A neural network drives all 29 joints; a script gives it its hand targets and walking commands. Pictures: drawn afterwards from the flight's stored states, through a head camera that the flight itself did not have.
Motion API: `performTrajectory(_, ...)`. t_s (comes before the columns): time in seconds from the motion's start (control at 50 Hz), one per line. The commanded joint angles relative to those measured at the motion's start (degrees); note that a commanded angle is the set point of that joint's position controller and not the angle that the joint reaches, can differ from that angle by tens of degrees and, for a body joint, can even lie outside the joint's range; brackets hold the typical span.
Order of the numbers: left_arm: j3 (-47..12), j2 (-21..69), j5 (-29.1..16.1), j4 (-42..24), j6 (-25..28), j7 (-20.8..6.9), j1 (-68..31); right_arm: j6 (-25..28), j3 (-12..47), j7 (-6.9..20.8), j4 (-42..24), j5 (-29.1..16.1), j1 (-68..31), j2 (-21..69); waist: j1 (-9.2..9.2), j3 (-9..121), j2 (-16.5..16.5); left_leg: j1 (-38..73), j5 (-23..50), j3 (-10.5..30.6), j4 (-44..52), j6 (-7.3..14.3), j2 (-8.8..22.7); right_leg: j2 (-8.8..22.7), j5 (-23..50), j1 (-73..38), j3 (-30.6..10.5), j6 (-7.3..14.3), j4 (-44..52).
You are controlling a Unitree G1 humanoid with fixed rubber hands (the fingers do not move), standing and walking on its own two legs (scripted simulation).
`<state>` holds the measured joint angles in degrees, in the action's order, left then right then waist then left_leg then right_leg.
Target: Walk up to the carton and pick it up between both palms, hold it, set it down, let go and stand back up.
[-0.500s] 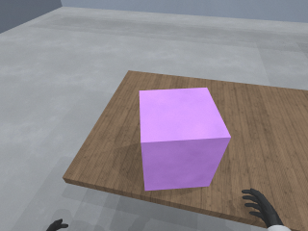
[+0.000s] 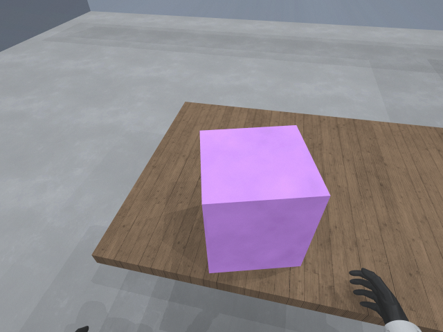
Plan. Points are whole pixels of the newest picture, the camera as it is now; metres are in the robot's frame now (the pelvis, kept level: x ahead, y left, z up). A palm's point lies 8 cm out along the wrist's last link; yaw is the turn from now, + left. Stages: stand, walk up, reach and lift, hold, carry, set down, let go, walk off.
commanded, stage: stand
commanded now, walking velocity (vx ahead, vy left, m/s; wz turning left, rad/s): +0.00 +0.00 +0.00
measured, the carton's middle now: (251, 200) +0.41 -0.05 +0.02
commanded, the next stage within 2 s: none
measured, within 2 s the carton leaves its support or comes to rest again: neither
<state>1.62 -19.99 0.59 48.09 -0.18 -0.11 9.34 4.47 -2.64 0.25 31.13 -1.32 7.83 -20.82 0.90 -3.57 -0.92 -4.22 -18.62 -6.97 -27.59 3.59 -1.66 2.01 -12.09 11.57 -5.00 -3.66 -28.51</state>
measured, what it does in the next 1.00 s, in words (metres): stands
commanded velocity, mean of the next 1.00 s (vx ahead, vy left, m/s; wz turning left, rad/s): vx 0.00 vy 0.00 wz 0.00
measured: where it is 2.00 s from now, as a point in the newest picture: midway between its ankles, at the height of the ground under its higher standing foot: outside the picture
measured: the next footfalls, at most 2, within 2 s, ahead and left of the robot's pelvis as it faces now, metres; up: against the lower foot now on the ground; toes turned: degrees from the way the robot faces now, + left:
none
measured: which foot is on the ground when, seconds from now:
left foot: down 0.00-1.00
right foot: down 0.00-1.00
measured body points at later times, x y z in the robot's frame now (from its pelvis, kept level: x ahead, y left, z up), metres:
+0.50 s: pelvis +0.00 -0.01 +0.00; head -0.01 -0.01 +0.45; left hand +0.12 +0.29 -0.10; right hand +0.21 -0.28 -0.04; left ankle -0.03 +0.07 -0.73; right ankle +0.04 -0.16 -0.73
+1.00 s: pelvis +0.00 -0.01 +0.00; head -0.01 -0.02 +0.45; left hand +0.11 +0.29 -0.10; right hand +0.21 -0.29 -0.04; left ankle -0.03 +0.07 -0.73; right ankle +0.04 -0.16 -0.73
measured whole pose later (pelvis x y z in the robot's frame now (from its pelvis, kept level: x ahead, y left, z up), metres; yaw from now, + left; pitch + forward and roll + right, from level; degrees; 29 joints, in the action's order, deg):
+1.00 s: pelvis +0.00 -0.01 +0.00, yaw -1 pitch -5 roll +0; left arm 2.4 -19.5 0.3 53.9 -0.3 -0.9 7.8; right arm 5.4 -1.6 0.4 34.5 -1.6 5.4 -20.6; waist 1.1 -3.6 -0.8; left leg -3.4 -17.0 -7.4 -25.0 2.4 -0.3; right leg 1.0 -10.0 10.8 -4.5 -2.7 -25.4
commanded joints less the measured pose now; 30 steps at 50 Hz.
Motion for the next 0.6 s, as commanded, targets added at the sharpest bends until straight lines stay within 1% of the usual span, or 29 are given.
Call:
performTrajectory(0.0,2.8,-11.4,-0.1,-4.1,1.2,0.3,-3.5,-2.7,-3.5,-0.6,1.7,0.7,1.9,-12.1,-1.29,1.2,-1.7,-3.9,8.9,7.9,9.4,-1.3,9.6,3.1,12.3,-0.6,-1.1,4.5,2.6)
performTrajectory(0.02,3.0,-11.7,-0.3,-3.1,1.1,0.2,-2.9,-2.6,-3.4,-0.9,2.6,0.9,1.7,-11.9,-1.45,-1.1,-2.5,-4.7,8.8,7.4,10.1,-1.5,10.1,3.2,12.7,0.4,-0.6,4.2,2.6)
performTrajectory(0.04,2.7,-11.3,-0.1,-3.4,0.9,0.2,-2.5,-2.6,-3.5,-1.0,2.0,1.1,1.2,-12.2,-0.72,0.5,-2.0,-2.8,9.8,7.3,9.2,-1.6,9.8,2.8,12.2,0.7,-0.7,4.4,2.0)
performTrajectory(0.06,3.2,-12.4,0.0,-3.4,0.8,0.4,-3.6,-2.5,-3.5,-0.8,1.8,0.7,0.7,-12.0,-1.09,-1.3,-2.2,-4.3,8.3,7.1,9.5,-1.3,10.0,3.3,12.7,1.3,-1.1,4.6,2.7)
performTrajectory(0.08,2.8,-11.3,0.0,-2.9,0.8,0.4,-4.1,-2.6,-3.2,-0.8,2.4,1.1,1.4,-11.6,-1.65,-0.5,-4.1,-5.2,7.6,7.2,10.3,-1.4,9.0,3.1,12.2,-0.5,-1.1,4.3,3.0)
performTrajectory(0.1,2.8,-10.8,0.1,-3.5,1.0,0.2,-4.4,-2.7,-3.4,-1.0,2.5,0.9,1.6,-12.8,-0.96,0.3,-2.8,-5.9,5.6,8.0,11.2,-1.6,10.2,3.1,11.2,-0.7,-0.8,4.3,2.5)
performTrajectory(0.14,2.9,-10.9,0.0,-3.2,0.7,-0.1,-3.2,-2.7,-3.5,-1.0,2.9,0.9,0.2,-12.8,-0.9,-0.7,-4.4,-5.4,4.2,7.9,10.7,-1.0,10.6,3.0,10.6,-0.2,0.0,4.3,2.7)
performTrajectory(0.16,2.6,-10.4,0.0,-2.4,0.8,-0.1,-4.1,-2.8,-3.1,-1.2,2.6,1.0,-0.3,-11.5,-0.23,-0.8,-2.8,-5.1,5.8,7.3,10.5,-1.3,9.7,3.1,10.8,0.1,-0.5,4.5,3.5)
performTrajectory(0.18,3.1,-11.8,0.3,-2.5,0.9,0.0,-3.8,-2.7,-3.3,-1.2,2.8,0.6,0.0,-12.4,-1.04,0.5,-2.5,-3.8,7.0,7.9,10.5,-1.4,10.3,2.8,12.2,-0.2,-0.2,4.6,2.7)
performTrajectory(0.2,3.0,-11.2,-0.1,-2.3,1.1,0.0,-4.1,-2.4,-3.6,-1.3,3.2,0.8,0.5,-13.1,-0.7,2.1,-0.1,-2.8,7.5,8.3,9.9,-1.0,10.4,3.0,11.6,-0.3,-1.1,4.8,3.4)
performTrajectory(0.22,3.2,-12.5,0.2,-2.7,1.2,0.2,-4.6,-2.7,-3.4,-1.0,3.2,0.6,0.0,-12.7,-1.07,0.6,-1.0,-4.1,7.3,7.4,9.2,-1.0,10.0,3.2,13.9,-0.6,-1.0,4.8,3.4)
performTrajectory(0.24,3.2,-11.8,0.1,-1.9,1.1,0.2,-3.4,-2.6,-3.0,-1.0,2.9,0.7,-0.6,-11.3,-0.89,0.6,-2.8,-2.9,8.1,7.9,9.4,-1.0,10.2,2.7,12.6,0.9,-1.0,4.8,3.4)
performTrajectory(0.26,3.1,-10.6,-0.1,-2.0,1.2,0.2,-3.3,-2.4,-3.3,-1.2,3.1,0.9,-0.6,-12.6,-0.37,1.5,-1.9,-3.2,7.2,7.2,9.9,-1.1,10.4,3.2,13.1,-0.6,-0.7,4.6,3.7)
performTrajectory(0.28,2.7,-10.6,0.1,-1.2,1.0,0.1,-3.1,-2.5,-2.7,-1.1,3.6,0.4,0.1,-11.5,-1.02,0.7,-3.8,-3.6,7.6,7.0,10.2,-1.4,9.3,3.1,14.4,-0.8,-1.0,4.5,3.6)
performTrajectory(0.3,3.0,-10.8,-0.5,-1.8,1.0,-0.2,-2.8,-2.5,-3.1,-1.2,3.4,0.6,0.7,-12.6,-0.89,0.2,-3.6,-3.9,8.1,6.9,9.9,-1.3,9.8,3.2,12.5,0.2,-1.7,4.6,4.1)
performTrajectory(0.32,2.6,-10.3,-0.2,-1.4,1.0,-0.1,-3.8,-2.7,-2.9,-1.1,3.9,0.2,1.8,-11.2,-1.31,-0.3,-2.8,-3.2,9.1,7.0,9.4,-1.6,9.7,3.0,13.6,0.9,-1.0,4.6,3.8)
performTrajectory(0.34,3.2,-11.3,0.1,-1.6,1.0,-0.2,-4.1,-2.5,-3.1,-1.1,3.9,0.6,1.3,-12.7,-1.11,0.3,-2.1,-3.4,7.3,6.0,9.4,-1.7,9.3,2.7,14.0,0.6,-0.6,4.7,3.8)
performTrajectory(0.36,3.3,-12.2,-0.1,-1.1,1.1,0.0,-3.6,-2.6,-3.1,-1.1,4.5,0.8,0.1,-12.6,-0.68,-1.0,-2.4,-3.9,6.5,7.2,9.7,-1.5,9.1,3.1,12.4,1.0,-2.9,5.1,4.6)
performTrajectory(0.38,3.6,-12.1,-0.1,-0.8,1.3,0.0,-4.3,-2.5,-3.0,-0.9,4.1,1.2,-0.3,-12.2,-0.85,0.3,-1.0,-3.0,6.7,6.7,9.3,-1.5,9.8,2.5,12.5,0.5,-1.1,4.9,4.1)
performTrajectory(0.4,3.3,-11.2,-0.4,-0.7,1.3,-0.3,-4.6,-2.6,-3.4,-0.9,4.7,1.1,0.1,-13.8,-0.8,0.5,-0.5,-4.1,6.5,7.6,9.7,-1.2,10.0,3.1,12.4,-0.7,-1.1,4.8,4.5)
performTrajectory(0.42,3.4,-11.0,-0.4,-1.1,1.3,-0.2,-4.8,-2.4,-3.4,-1.0,4.3,1.3,-1.0,-13.6,-0.18,0.3,-1.6,-4.1,5.7,7.4,10.2,-1.5,9.7,2.9,10.8,-0.5,-1.6,5.0,4.4)
performTrajectory(0.44,3.2,-11.2,-0.3,-0.8,1.1,-0.2,-3.8,-2.6,-3.5,-1.1,5.3,0.9,-0.5,-13.1,-0.4,0.0,-2.4,-4.5,4.4,7.3,10.6,-1.6,9.9,2.6,11.3,-0.2,-1.3,4.5,4.6)
performTrajectory(0.46,3.1,-10.9,-0.2,-0.4,1.1,-0.2,-3.5,-2.3,-3.0,-1.3,4.8,0.8,-0.6,-12.9,-0.53,1.0,-3.1,-3.8,6.6,7.6,11.0,-1.2,10.0,2.6,13.0,-0.4,-1.6,4.5,4.4)
performTrajectory(0.48,3.6,-12.5,-0.1,-0.9,1.1,-0.2,-4.8,-2.4,-2.8,-0.9,3.8,0.6,-1.6,-11.1,-0.93,-0.5,-2.0,-2.9,6.3,8.0,10.3,-1.1,10.2,2.7,11.9,1.4,-2.0,4.8,4.5)
performTrajectory(0.5,2.9,-11.0,0.0,0.2,1.0,-0.3,-3.8,-2.5,-2.7,-1.1,5.1,0.5,-0.5,-11.9,-0.73,-0.5,-3.7,-3.4,7.6,7.5,11.4,-1.1,10.7,2.6,11.2,1.1,-0.8,4.7,4.5)
performTrajectory(0.52,2.9,-10.6,-0.4,-0.2,0.8,-0.5,-4.4,-2.5,-3.0,-1.2,4.8,0.5,0.3,-12.4,-0.87,-1.3,-3.7,-3.4,7.4,7.5,11.2,-1.4,9.7,2.5,10.7,1.5,-1.3,4.7,4.6)
performTrajectory(0.54,3.0,-11.0,0.1,-0.2,1.0,-0.3,-4.5,-2.7,-2.7,-1.2,5.8,0.6,-0.2,-11.9,-0.79,0.1,-3.8,-2.8,9.1,6.7,10.4,-1.2,9.8,2.7,12.1,0.3,-1.0,4.7,4.7)
performTrajectory(0.56,3.6,-12.3,-0.1,-0.6,1.3,-0.1,-5.8,-2.5,-2.9,-1.0,4.9,0.8,-0.4,-12.1,-0.94,-0.9,-1.7,-3.0,7.0,7.0,10.6,-1.5,10.0,2.6,13.3,1.3,-1.5,4.6,4.5)
performTrajectory(0.58,3.4,-11.5,-0.1,-0.2,1.1,-0.6,-5.6,-2.4,-2.6,-1.0,5.4,0.9,-0.1,-11.6,-0.84,-0.2,-2.6,-3.7,6.3,7.4,11.3,-1.1,10.3,2.5,12.0,0.4,-0.5,4.3,4.5)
